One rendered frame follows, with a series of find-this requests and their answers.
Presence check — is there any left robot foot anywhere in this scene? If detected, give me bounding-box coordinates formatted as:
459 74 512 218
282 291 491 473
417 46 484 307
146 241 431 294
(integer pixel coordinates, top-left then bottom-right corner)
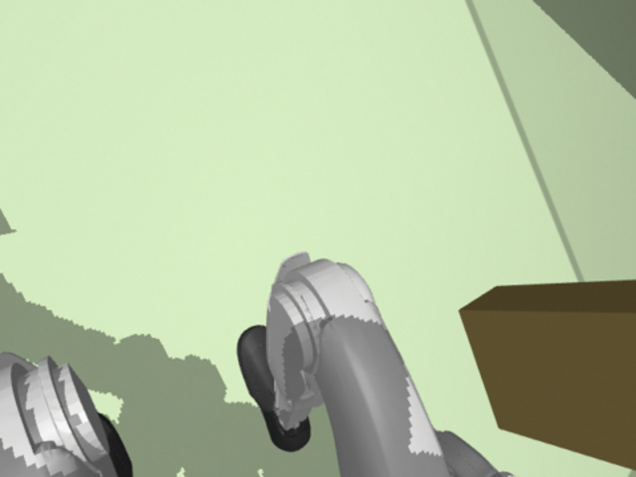
98 412 133 477

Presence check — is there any right robot hand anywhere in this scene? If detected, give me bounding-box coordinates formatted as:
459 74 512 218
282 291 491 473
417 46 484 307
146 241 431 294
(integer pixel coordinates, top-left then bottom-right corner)
433 427 499 477

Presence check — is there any right robot foot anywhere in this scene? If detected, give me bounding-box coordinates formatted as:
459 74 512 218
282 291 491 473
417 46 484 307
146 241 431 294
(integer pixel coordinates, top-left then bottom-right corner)
237 325 311 452

